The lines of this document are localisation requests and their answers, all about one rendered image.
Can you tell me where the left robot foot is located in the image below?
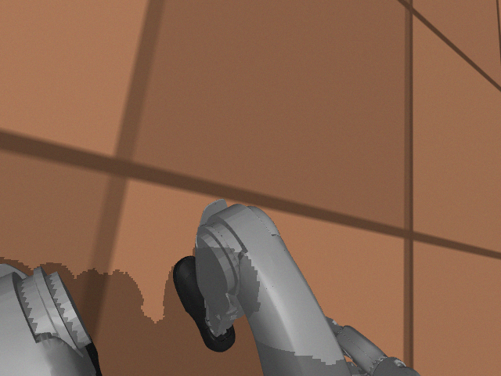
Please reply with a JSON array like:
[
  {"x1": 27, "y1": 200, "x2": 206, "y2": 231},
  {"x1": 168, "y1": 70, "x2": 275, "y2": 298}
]
[{"x1": 85, "y1": 335, "x2": 102, "y2": 376}]

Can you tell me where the right robot arm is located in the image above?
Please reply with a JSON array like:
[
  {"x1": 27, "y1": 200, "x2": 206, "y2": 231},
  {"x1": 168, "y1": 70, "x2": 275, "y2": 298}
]
[{"x1": 373, "y1": 357, "x2": 421, "y2": 376}]

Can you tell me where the right robot foot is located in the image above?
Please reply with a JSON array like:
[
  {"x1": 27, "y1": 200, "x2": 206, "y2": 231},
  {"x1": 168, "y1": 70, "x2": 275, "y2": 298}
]
[{"x1": 173, "y1": 256, "x2": 236, "y2": 353}]

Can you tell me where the right robot hand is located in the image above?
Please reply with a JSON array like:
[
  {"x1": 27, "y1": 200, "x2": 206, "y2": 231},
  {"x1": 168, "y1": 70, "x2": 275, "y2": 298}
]
[{"x1": 326, "y1": 316, "x2": 388, "y2": 376}]

